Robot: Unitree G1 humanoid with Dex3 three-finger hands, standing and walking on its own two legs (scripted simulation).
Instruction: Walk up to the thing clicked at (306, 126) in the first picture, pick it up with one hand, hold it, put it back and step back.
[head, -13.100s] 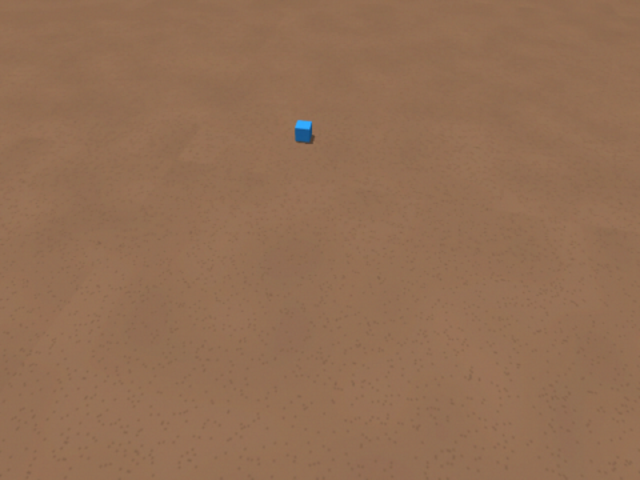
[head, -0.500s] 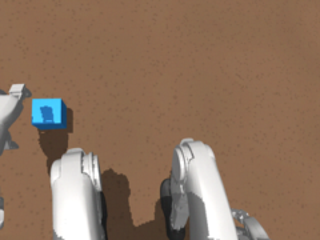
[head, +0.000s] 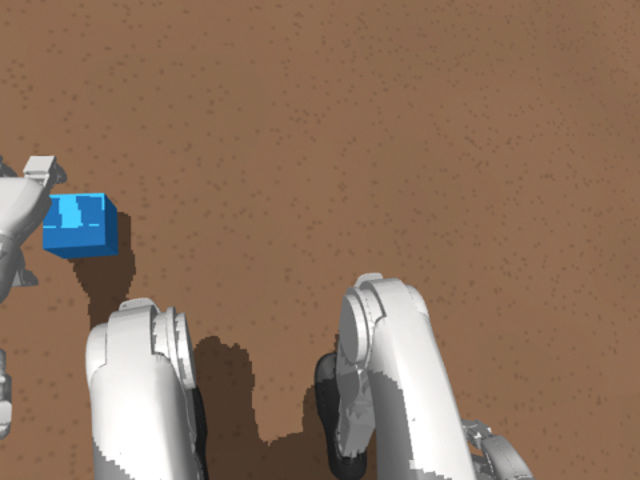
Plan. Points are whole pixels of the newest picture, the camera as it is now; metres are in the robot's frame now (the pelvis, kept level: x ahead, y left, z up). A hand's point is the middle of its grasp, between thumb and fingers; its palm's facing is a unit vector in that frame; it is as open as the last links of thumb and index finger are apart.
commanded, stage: approach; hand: left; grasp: from above
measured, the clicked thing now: (83, 226) +0.46 +0.29 -0.29
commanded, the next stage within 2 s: rest palm in 0.24 s
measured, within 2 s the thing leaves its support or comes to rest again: neither
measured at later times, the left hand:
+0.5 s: hand (17, 218) +0.44 +0.32 -0.17, palm faces -0.50 -0.03 -0.86, open 13.9 cm
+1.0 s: hand (53, 244) +0.42 +0.30 -0.22, palm faces -0.38 -0.03 -0.92, open 13.9 cm
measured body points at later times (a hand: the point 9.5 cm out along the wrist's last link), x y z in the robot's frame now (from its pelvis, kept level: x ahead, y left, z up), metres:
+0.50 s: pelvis +0.00 +0.00 +0.00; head +0.24 +0.04 +0.37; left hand +0.46 +0.32 -0.12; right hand +0.04 -0.27 -0.12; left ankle +0.08 +0.13 -0.29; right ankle +0.10 -0.12 -0.29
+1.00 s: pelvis +0.00 +0.01 -0.03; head +0.22 +0.11 +0.35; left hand +0.43 +0.30 -0.17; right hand +0.10 -0.27 -0.12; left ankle +0.08 +0.13 -0.29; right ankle +0.10 -0.12 -0.29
